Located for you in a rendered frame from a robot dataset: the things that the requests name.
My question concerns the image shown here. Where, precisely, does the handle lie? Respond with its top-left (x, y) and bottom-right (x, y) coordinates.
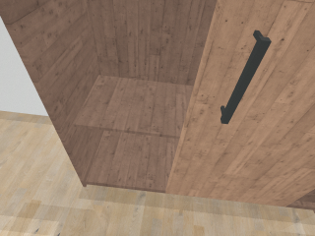
top-left (220, 29), bottom-right (271, 124)

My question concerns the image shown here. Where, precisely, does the wardrobe door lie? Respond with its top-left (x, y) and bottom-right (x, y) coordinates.
top-left (165, 0), bottom-right (315, 207)
top-left (297, 189), bottom-right (315, 203)

